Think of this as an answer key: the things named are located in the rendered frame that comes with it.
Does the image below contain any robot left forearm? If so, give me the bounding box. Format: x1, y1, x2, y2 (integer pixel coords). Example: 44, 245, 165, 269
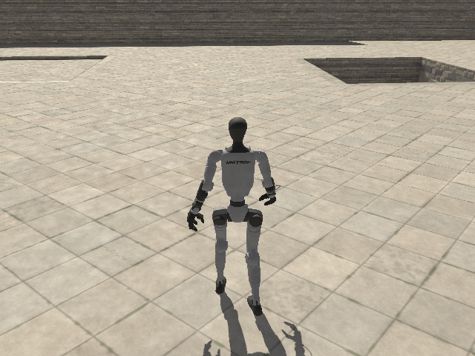
190, 180, 208, 214

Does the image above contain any robot right forearm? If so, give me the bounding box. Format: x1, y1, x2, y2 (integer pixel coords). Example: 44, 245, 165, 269
265, 177, 276, 198

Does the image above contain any robot left thigh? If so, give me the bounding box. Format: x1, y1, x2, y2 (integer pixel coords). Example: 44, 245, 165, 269
212, 206, 228, 253

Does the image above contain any left robot foot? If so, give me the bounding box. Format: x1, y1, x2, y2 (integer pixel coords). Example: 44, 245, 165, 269
215, 276, 226, 294

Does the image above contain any robot left upper arm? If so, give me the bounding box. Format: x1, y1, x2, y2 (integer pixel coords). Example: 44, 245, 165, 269
202, 149, 223, 191

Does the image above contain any robot left hand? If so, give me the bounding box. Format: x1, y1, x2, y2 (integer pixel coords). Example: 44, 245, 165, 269
187, 211, 204, 231

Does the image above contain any robot right upper arm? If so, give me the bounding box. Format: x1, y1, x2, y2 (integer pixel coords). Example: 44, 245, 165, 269
253, 149, 273, 188

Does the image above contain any robot right hand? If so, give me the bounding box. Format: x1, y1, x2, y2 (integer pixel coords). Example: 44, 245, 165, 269
259, 193, 276, 205

